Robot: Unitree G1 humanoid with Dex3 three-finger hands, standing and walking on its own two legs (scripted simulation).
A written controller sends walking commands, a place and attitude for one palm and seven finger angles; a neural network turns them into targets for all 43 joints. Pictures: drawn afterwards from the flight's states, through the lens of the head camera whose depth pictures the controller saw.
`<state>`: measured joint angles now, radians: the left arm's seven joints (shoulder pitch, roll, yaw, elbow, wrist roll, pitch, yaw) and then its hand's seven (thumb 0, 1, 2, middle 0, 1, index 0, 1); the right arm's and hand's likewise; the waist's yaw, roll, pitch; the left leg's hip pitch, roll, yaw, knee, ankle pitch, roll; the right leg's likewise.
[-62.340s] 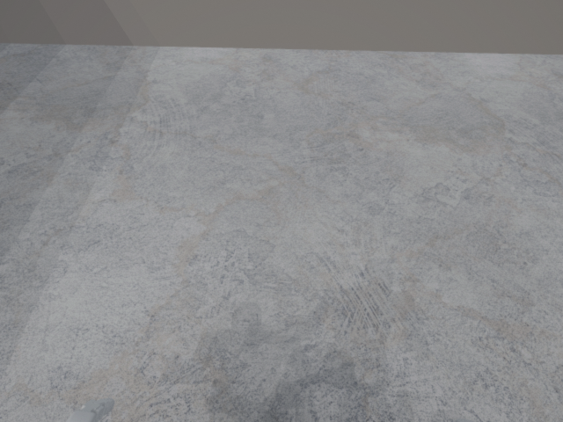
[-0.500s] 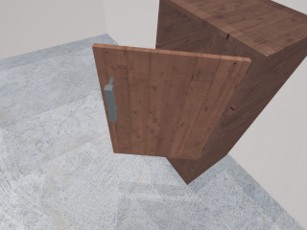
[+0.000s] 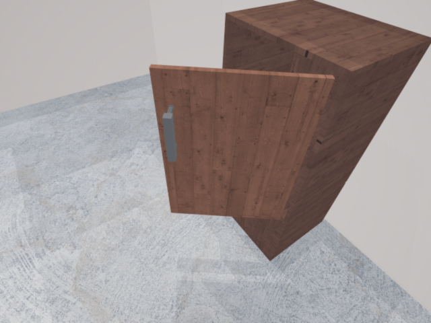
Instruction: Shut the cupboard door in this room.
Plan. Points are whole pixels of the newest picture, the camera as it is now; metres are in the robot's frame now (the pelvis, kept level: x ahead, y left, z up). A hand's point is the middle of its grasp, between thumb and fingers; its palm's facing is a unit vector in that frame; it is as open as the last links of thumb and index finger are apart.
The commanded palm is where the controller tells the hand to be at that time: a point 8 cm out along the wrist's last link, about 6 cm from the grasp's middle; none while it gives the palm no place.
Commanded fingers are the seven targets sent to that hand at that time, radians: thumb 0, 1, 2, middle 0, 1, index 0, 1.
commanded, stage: come to a stop and stand still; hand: left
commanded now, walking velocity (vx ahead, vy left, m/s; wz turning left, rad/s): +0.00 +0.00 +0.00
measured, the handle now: (171, 133) +0.57 +0.15 +0.03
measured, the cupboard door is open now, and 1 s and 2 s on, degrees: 52 52 52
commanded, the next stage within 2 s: look again from close up in 1.40 s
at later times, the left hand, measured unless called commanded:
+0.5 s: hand out of the picture -0.01 +0.26 -0.19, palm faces +0.02 -0.97 -0.25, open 7.4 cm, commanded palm none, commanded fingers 0.00 0.90 0.90 -0.20 -0.30 -0.20 -0.30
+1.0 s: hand out of the picture -0.08 +0.18 -0.17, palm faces -0.07 -0.98 -0.17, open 7.3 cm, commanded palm none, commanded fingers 0.00 0.90 0.90 -0.20 -0.30 -0.20 -0.30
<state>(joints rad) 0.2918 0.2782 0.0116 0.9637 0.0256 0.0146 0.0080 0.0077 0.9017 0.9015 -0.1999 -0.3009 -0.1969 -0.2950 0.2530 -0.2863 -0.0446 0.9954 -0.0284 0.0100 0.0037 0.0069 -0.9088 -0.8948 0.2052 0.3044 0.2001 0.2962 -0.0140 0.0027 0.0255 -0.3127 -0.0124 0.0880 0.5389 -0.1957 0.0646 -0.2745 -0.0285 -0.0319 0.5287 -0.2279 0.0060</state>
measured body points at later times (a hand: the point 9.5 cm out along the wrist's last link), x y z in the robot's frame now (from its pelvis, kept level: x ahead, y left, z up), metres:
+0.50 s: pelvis -0.08 +0.04 -0.01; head -0.09 +0.07 +0.43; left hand -0.01 +0.31 -0.17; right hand -0.06 -0.24 -0.14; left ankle -0.04 +0.10 -0.73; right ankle +0.04 -0.13 -0.71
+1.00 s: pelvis -0.10 +0.01 +0.01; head -0.08 +0.01 +0.46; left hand -0.08 +0.23 -0.15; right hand -0.18 -0.20 -0.15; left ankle -0.04 +0.10 -0.73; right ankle -0.17 -0.11 -0.73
